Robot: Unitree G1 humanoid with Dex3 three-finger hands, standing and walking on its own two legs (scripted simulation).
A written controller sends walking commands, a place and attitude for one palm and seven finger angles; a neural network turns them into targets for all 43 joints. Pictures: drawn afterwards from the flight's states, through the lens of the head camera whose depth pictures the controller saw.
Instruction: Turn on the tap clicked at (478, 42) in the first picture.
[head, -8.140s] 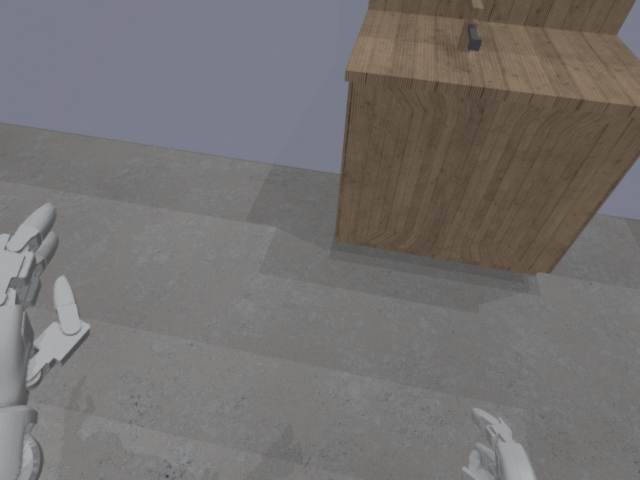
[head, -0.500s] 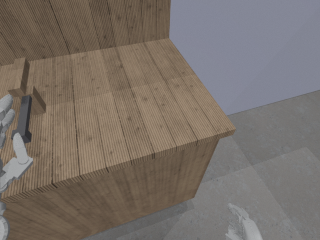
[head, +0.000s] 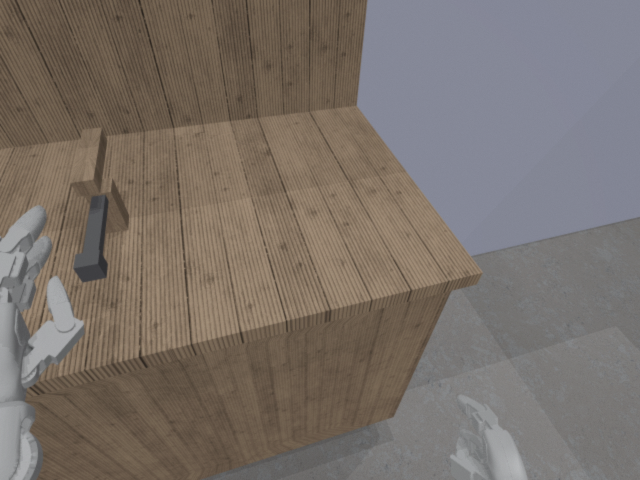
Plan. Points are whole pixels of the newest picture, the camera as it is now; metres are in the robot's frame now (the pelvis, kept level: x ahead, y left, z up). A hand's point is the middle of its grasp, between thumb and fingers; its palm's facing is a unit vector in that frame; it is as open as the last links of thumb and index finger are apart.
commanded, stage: come to a stop and stand still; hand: left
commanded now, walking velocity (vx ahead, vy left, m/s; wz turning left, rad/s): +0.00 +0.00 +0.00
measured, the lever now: (91, 266) +0.33 +0.33 +0.09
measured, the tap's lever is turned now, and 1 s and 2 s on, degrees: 0 0 0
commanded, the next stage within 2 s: look again from close up in 0.20 s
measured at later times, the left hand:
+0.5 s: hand (77, 296) +0.24 +0.27 +0.16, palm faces +0.40 -0.83 -0.40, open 7.4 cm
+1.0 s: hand (81, 281) +0.26 +0.28 +0.15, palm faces +0.36 -0.86 -0.37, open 7.4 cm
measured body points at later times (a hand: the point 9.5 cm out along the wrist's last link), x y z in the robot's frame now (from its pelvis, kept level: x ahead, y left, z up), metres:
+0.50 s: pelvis +0.00 +0.01 +0.00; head +0.03 +0.01 +0.45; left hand +0.21 +0.31 +0.18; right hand +0.16 -0.23 -0.09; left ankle +0.01 +0.11 -0.74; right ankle +0.04 -0.10 -0.74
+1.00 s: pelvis +0.03 +0.03 +0.00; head +0.07 +0.06 +0.45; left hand +0.23 +0.32 +0.17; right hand +0.24 -0.17 -0.06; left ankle +0.01 +0.11 -0.74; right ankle +0.04 -0.10 -0.74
